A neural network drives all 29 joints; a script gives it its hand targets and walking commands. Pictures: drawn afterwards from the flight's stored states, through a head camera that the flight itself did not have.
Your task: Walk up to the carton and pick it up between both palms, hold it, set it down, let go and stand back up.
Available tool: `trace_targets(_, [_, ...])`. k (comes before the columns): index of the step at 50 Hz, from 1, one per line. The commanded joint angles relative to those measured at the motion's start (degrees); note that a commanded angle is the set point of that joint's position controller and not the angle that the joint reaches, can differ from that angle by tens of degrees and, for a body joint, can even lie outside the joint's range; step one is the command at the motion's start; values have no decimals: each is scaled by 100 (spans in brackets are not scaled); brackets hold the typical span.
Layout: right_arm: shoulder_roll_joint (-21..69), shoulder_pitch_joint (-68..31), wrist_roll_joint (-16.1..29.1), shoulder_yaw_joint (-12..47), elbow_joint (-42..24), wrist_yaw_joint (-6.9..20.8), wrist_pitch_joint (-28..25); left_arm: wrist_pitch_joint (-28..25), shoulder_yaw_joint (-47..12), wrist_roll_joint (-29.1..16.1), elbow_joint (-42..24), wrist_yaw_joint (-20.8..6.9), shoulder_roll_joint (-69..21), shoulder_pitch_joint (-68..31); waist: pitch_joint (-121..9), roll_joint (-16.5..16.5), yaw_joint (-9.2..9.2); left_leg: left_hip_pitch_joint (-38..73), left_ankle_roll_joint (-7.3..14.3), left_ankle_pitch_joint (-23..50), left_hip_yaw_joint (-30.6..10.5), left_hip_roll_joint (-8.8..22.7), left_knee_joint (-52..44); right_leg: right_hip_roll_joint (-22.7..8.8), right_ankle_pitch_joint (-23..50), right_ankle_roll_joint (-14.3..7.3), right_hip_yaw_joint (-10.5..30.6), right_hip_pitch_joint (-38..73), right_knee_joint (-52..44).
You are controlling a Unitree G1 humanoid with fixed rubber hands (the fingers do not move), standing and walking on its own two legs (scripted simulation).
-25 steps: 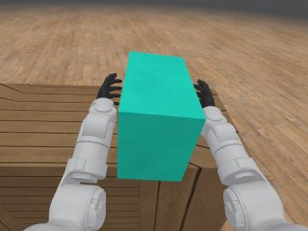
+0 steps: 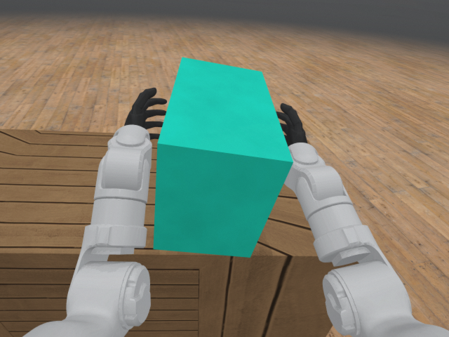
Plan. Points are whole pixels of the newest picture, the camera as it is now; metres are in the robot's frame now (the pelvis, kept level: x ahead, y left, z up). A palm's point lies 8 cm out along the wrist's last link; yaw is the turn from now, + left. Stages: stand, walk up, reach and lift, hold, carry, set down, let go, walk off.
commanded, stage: reach and lift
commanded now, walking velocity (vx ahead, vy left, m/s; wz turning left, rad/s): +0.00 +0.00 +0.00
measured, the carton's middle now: (213, 150) +0.42 +0.01 +0.19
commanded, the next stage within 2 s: hold in 0.16 s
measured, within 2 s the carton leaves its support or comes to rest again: neither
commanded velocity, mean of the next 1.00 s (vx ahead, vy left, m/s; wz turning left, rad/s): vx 0.00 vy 0.00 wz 0.00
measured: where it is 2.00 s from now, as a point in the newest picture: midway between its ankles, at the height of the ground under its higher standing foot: outside the picture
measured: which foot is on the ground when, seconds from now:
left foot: down 0.00-1.00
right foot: down 0.00-1.00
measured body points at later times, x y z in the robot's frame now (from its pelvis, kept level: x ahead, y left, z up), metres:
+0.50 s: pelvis +0.00 +0.01 +0.00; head -0.06 +0.03 +0.44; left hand +0.40 +0.14 +0.24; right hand +0.40 -0.14 +0.24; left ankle +0.02 +0.11 -0.75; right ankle +0.01 -0.09 -0.75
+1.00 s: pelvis -0.04 +0.01 +0.00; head -0.10 +0.04 +0.44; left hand +0.34 +0.15 +0.30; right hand +0.35 -0.13 +0.29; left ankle +0.02 +0.11 -0.75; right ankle +0.01 -0.09 -0.75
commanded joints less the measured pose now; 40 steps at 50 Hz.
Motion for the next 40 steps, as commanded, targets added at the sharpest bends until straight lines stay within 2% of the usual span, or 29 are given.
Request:
trace_targets(1, [749, -1591, 98, 466, -764, 666, -819, -864, -1318, -1062, -133, -408, -1254, -938, -118, 771, 149, -1230, 27, 107, -143, 331, -281, -148, -320, 207, 290, -259, 209])
trace_targets(2, [766, -2116, 22, 383, -1069, 710, -919, -1013, -1532, -1296, -436, -280, -1363, -1387, -228, 801, 124, -1513, 21, -83, -213, 367, -315, -50, -415, 198, 263, -320, 282])
trace_targets(3, [981, -2692, 42, 398, -1094, 731, -879, -996, -1711, -1367, -536, -174, -1616, -2064, -248, 800, 83, -1610, -6, -154, -186, 385, -429, 14, -421, 189, 191, -271, 251])
trace_targets(4, [1413, -3348, 112, 511, -1286, 731, -820, -937, -2037, -1495, -876, -100, -2071, -2795, -529, 748, -8, -1514, -45, 37, -178, 379, -466, 79, -221, 200, 133, -148, 203])
trace_targets(5, [2083, -4068, 303, 783, -1642, 709, -727, -803, -2513, -1637, -1425, -61, -2781, -3599, -1081, 672, -135, -1114, -107, 599, -138, 315, -378, 136, 186, 206, 96, 2, 78])
trace_targets(7, [3021, -4945, 509, 1273, -3031, 661, -765, -951, -3708, -2303, -2904, 20, -3724, -4677, -2858, 576, -386, -106, -189, 1787, -173, 153, 198, 192, 972, 217, 95, -69, 30])
trace_targets(8, [2990, -4589, 397, 1375, -3175, 699, -814, -1216, -3964, -2506, -3079, 132, -3666, -4634, -3398, 675, -384, 245, -196, 2020, -230, 182, 330, 144, 1071, 213, 110, -300, 82])
trace_targets(9, [2990, -4487, 410, 1522, -2974, 714, -752, -1241, -4005, -2409, -3012, 238, -3723, -4793, -3907, 684, -351, 680, -214, 2331, -177, 193, 286, 130, 1272, 201, 117, -248, 7])
trace_targets(11, [3148, -4076, 479, 1891, -3252, 628, -499, -1081, -3907, -2277, -3246, 261, -3650, -4347, -4632, 412, -192, 835, -96, 2906, -182, 120, 402, 142, 2115, 292, 241, 405, 79])
trace_targets(12, [3130, -3830, 494, 1980, -3155, 591, -312, -958, -3667, -2129, -3149, 218, -3453, -4089, -4550, 284, -70, 567, -11, 2823, -150, 77, 324, 98, 2349, 362, 271, 734, 109])
trace_targets(14, [2661, -3106, 294, 1689, -2427, 619, -25, -741, -2804, -1763, -2382, 91, -2687, -3194, -3581, 157, 156, -179, 183, 1815, -154, 93, 70, -37, 1894, 481, 324, 852, 169])
trace_targets(16, [1923, -2858, 115, 1032, -1256, 688, 251, -329, -1894, -1292, -1412, -76, -1990, -2748, -2052, 122, 227, -714, 214, 497, -108, 135, -228, -162, 663, 489, 302, 501, 77])
trace_targets(18, [1311, -2423, -190, 356, -256, 824, 213, -245, -1198, -1018, -539, -252, -1466, -2183, -716, 171, 271, -1139, 195, -546, -115, 213, -376, -265, -517, 463, 283, -41, 84])
trace_targets(19, [1057, -2061, -330, 140, 128, 903, 117, -342, -951, -949, -112, -312, -1185, -1807, -292, 223, 290, -1265, 188, -813, -106, 245, -394, -313, -841, 466, 302, -288, 136])
trace_targets(21, [758, -1838, -439, -38, 514, 1013, -119, -612, -766, -893, 425, -361, -902, -1414, -98, 394, 251, -1296, 111, -714, -95, 309, -422, -302, -775, 454, 290, -458, 207])
trace_targets(23, [872, -2192, -365, 80, 260, 1051, -354, -914, -995, -1029, 204, -290, -1102, -1601, -361, 639, 213, -1302, 13, -116, -154, 366, -423, -167, -183, 421, 308, -387, 246])
trace_targets(24, [1111, -2441, -225, 244, 28, 1028, -413, -943, -1205, -1090, -109, -246, -1421, -1881, -664, 693, 165, -1104, -48, 518, -147, 356, -358, -96, 340, 397, 323, -217, 215])
trace_targets(26, [1908, -2964, 295, 891, -980, 845, -468, -761, -2001, -1344, -1321, -213, -2383, -2534, -1827, 581, -41, -266, -158, 2409, -131, 228, 22, -3, 2084, 365, 394, 424, 160])
trace_targets(27, [2323, -3020, 516, 1271, -1817, 725, -541, -768, -2631, -1681, -2211, -204, -2800, -2677, -2552, 553, -164, 84, -166, 3241, -202, 174, 296, 31, 2875, 370, 430, 588, 246])
trace_targets(28, [2604, -3031, 634, 1624, -2492, 661, -630, -846, -3125, -1973, -2765, -173, -3061, -2708, -3064, 564, -202, 234, -142, 3724, -276, 181, 432, 29, 3283, 375, 463, 606, 324])
trace_targets(30, [2860, -3607, 812, 2026, -3153, 638, -659, -778, -3877, -2136, -3378, -2, -3657, -3421, -3793, 676, -287, 666, -215, 4285, -275, 251, 404, 104, 2962, 286, 443, 499, 141])
trace_targets(31, [2891, -3432, 822, 2184, -3600, 581, -607, -669, -4071, -2229, -3597, 25, -3705, -3246, -3854, 529, -334, 769, -207, 4498, -293, 246, 533, 99, 3095, 275, 474, 581, 103])
trace_targets(32, [2930, -3240, 774, 2338, -3996, 523, -542, -642, -4170, -2346, -3817, 5, -3591, -3060, -3873, 354, -338, 644, -147, 4436, -297, 211, 630, 54, 3356, 302, 499, 670, 160])
trace_targets(33, [2847, -2655, 634, 2437, -3984, 513, -500, -712, -4089, -2387, -3731, -12, -3286, -2640, -3681, 257, -286, 384, -55, 3990, -278, 214, 589, -37, 3457, 360, 512, 711, 276])
trace_targets(34, [2942, -2663, 620, 2562, -4167, 484, -472, -696, -4065, -2347, -3861, -18, -3279, -2527, -3734, 178, -239, 227, 38, 3697, -276, 203, 471, -33, 3533, 408, 540, 804, 327])
trace_targets(36, [2960, -2879, 838, 2575, -4136, 340, -87, -161, -3670, -1950, -3693, -120, -3148, -2475, -3237, -31, -104, 170, 120, 3003, -146, 84, 215, -102, 3506, 465, 530, 1110, 142])
trace_targets(37, [2795, -2841, 801, 2338, -3886, 314, 109, -9, -3315, -1835, -3433, -198, -2762, -2424, -2684, -77, -19, -7, 173, 2280, -137, 54, 102, -189, 3050, 523, 481, 983, 120])
trace_targets(38, [2586, -3126, 744, 2014, -3352, 324, 310, 176, -2878, -1611, -3019, -254, -2479, -2690, -2069, -70, 76, -163, 186, 1518, -92, 45, -84, -228, 2239, 544, 407, 743, 14])
trace_targets(40, [2336, -3696, 844, 1363, -2291, 297, 698, 820, -2065, -980, -2245, -387, -2459, -3237, -1061, -119, 145, -157, 97, 625, 106, 0, -364, -219, 757, 491, 279, 566, -369])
